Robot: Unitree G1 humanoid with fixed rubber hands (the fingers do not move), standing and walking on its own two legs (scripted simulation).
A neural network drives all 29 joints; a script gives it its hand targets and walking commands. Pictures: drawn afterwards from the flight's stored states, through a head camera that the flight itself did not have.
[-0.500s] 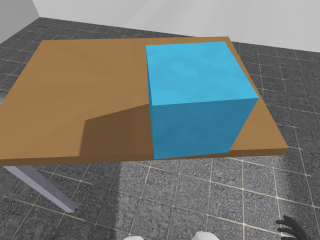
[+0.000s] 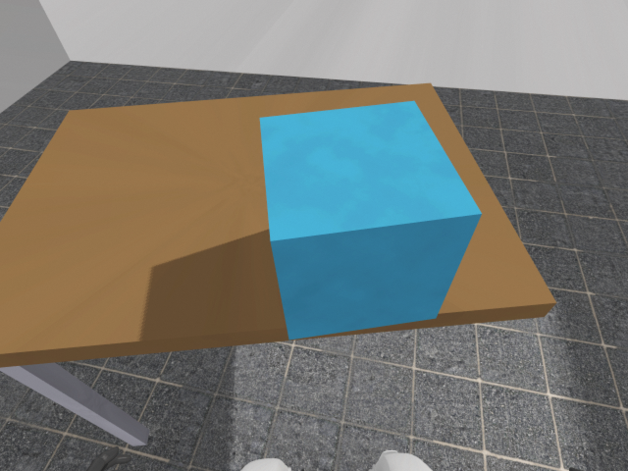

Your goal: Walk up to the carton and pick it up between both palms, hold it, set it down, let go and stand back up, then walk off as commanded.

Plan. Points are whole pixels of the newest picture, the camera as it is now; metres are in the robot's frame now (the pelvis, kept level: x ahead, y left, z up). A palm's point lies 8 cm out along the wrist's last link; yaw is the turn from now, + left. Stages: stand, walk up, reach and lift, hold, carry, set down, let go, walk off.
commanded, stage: walk up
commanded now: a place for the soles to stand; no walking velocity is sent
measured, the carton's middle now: (351, 221) +0.43 -0.03 +0.07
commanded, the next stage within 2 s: reach and lift in 1.26 s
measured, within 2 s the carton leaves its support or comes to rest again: neither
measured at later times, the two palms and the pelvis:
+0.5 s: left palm out of the picture +0.12 +0.32 -0.09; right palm out of the picture +0.10 -0.30 -0.08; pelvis +0.02 +0.02 +0.00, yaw -1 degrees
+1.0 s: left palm out of the picture +0.14 +0.31 -0.08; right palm out of the picture +0.14 -0.31 -0.07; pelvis +0.03 +0.01 +0.00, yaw -2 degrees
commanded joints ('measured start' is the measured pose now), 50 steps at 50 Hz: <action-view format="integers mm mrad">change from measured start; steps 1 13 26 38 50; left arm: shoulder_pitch -36 4 -129 -120 -91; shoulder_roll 289 222 204 211 210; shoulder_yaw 71 53 14 22 27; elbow -10 45 1 10 12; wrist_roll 25 1 4 2 2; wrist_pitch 3 37 1 -14 -4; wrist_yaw -2 -17 -7 -8 -10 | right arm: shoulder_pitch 109 -28 -3 -60 -140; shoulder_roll -197 -263 -223 -218 -234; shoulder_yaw -49 -54 -29 -21 -23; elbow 11 -17 29 21 3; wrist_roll -19 -31 -14 -7 -6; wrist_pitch -4 -65 -41 -45 -42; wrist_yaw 4 -35 -19 -18 -19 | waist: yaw -21 -16 -62 -47 -12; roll -225 108 -47 -5 8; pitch -60 -59 -115 -181 -188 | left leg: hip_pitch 36 162 183 170 113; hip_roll -6 232 100 117 158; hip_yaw -12 -359 -183 -174 -161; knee -113 -631 -495 -470 -446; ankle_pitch -50 162 36 182 202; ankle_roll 0 56 51 52 85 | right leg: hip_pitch -145 -121 -131 -13 60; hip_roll -180 -10 -132 -123 -60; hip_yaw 340 13 209 186 84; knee -391 159 -159 -96 -51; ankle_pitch -472 -175 -158 101 111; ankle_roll -188 13 -81 -83 -64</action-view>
